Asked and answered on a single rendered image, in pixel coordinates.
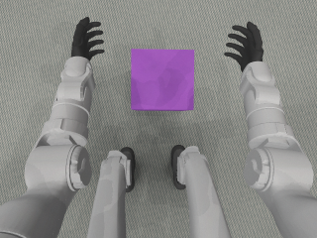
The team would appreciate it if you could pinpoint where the carton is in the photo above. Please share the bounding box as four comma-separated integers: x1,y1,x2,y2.
131,49,194,111

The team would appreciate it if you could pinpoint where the robot left forearm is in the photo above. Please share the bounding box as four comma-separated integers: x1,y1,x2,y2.
24,56,96,184

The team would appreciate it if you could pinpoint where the robot right shin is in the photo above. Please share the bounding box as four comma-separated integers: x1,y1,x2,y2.
176,146,209,184

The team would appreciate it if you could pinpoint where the left robot hand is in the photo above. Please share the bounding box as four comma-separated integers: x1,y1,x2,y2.
71,17,105,61

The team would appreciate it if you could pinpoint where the right robot hand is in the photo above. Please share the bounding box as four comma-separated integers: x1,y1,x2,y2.
224,21,264,72

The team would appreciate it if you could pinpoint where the robot right upper arm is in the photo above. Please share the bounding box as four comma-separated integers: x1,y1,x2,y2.
243,146,317,238

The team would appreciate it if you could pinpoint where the robot right forearm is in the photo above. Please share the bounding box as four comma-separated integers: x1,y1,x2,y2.
239,61,314,187

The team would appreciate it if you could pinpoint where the robot left upper arm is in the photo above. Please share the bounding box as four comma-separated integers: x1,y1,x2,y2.
0,144,92,238

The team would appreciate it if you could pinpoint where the robot left foot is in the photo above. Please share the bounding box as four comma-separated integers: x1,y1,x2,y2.
120,147,136,192

